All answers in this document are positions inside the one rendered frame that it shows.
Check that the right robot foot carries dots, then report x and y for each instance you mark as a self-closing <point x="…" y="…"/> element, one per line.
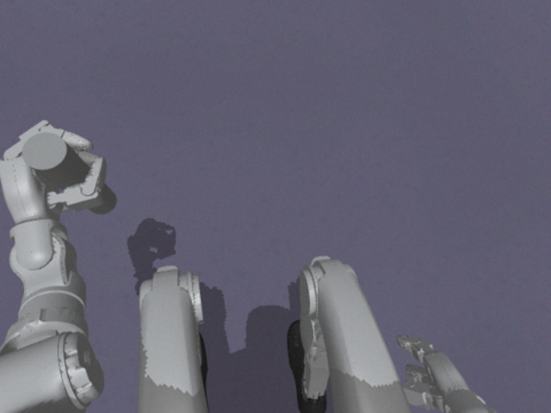
<point x="296" y="355"/>

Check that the left robot hand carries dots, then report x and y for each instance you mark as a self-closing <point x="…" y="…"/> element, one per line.
<point x="29" y="195"/>

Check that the can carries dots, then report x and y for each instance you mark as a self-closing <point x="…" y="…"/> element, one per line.
<point x="53" y="158"/>

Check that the left robot arm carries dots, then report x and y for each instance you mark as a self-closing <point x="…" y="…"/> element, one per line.
<point x="47" y="364"/>

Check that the right robot arm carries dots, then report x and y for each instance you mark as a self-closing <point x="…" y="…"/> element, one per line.
<point x="465" y="401"/>

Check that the right robot hand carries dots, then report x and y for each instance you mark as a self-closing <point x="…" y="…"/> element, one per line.
<point x="427" y="387"/>

